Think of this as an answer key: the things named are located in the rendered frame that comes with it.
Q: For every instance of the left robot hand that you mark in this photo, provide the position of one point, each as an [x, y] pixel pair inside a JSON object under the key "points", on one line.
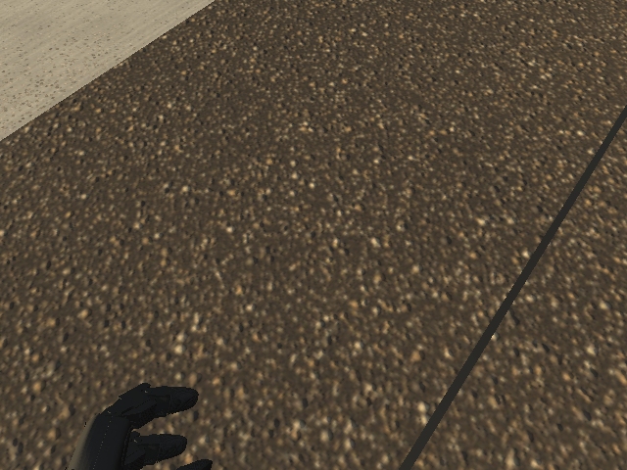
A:
{"points": [[107, 442]]}

